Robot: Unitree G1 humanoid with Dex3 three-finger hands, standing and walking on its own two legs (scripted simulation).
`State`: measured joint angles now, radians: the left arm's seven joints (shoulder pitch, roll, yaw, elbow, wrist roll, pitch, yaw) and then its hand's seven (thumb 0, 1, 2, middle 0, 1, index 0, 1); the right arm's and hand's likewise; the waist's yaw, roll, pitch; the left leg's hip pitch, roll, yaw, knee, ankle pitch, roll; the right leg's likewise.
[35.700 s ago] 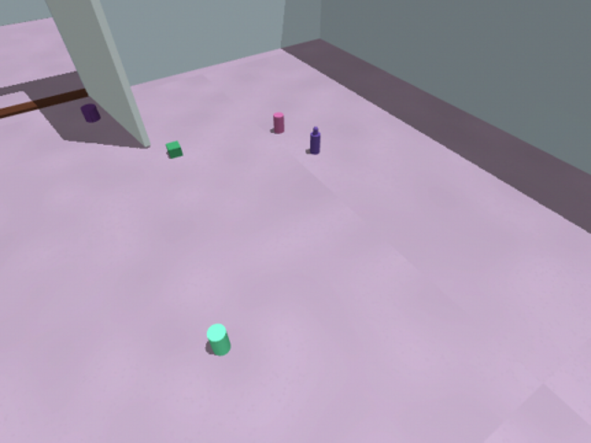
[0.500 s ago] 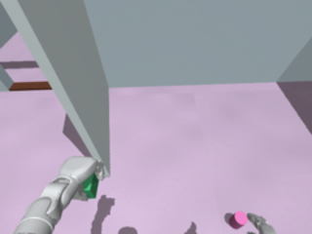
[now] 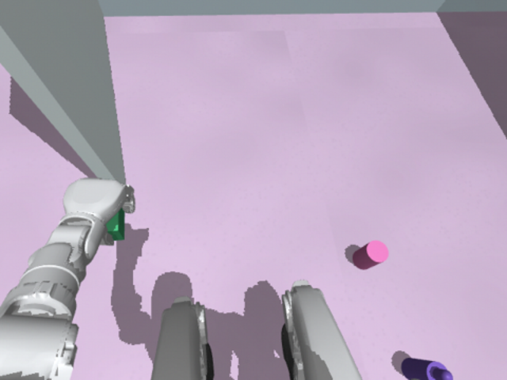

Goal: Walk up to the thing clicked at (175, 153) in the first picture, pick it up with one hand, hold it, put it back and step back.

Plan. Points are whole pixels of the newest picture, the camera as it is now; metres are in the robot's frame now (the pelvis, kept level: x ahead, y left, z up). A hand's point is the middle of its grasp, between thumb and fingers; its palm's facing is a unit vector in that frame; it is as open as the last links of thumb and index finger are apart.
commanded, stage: crouch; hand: left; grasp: from above
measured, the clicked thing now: (100, 217) +0.44 +0.25 -0.14
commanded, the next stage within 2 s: lower in 1.30 s
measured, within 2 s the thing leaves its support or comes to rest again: neither
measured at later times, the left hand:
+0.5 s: hand (129, 232) +0.46 +0.25 -0.29, palm faces -0.43 +0.04 -0.90, open 7.9 cm
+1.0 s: hand (137, 235) +0.47 +0.25 -0.35, palm faces -0.46 +0.03 -0.89, open 7.8 cm
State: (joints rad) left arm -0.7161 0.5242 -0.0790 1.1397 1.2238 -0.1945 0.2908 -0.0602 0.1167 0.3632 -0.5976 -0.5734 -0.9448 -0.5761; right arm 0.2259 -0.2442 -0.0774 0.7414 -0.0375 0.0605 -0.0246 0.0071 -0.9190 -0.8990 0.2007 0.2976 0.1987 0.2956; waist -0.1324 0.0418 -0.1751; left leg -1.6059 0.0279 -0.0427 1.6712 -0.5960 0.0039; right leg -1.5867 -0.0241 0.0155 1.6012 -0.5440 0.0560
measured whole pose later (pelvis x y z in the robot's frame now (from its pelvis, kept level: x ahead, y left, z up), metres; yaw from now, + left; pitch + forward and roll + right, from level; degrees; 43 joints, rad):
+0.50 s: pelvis +0.00 +0.00 -0.13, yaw -1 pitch +37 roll -7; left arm -0.90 0.64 0.02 1.30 1.33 -0.27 0.36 -0.07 0.14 0.34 -0.59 -0.57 -0.97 -0.55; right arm 0.15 -0.25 -0.03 0.73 -0.11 -0.03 0.09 0.00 -0.92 -0.90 0.20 0.30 0.20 0.30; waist -0.20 0.02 -0.13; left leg -2.09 -0.01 -0.10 2.13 -0.68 0.00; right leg -2.04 -0.03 0.00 2.04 -0.65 0.07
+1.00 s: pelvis -0.01 +0.00 -0.20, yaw -3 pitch +34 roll -8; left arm -0.98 0.76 0.06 1.40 1.36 -0.36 0.34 -0.05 0.11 0.41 -0.56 -0.60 -0.95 -0.65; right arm 0.18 -0.27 0.01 0.74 -0.14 0.00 0.13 0.00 -0.93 -0.90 0.20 0.30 0.20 0.30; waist -0.25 -0.01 -0.06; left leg -2.24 -0.01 -0.13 2.33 -0.70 -0.01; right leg -2.19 -0.01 -0.01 2.23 -0.65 0.07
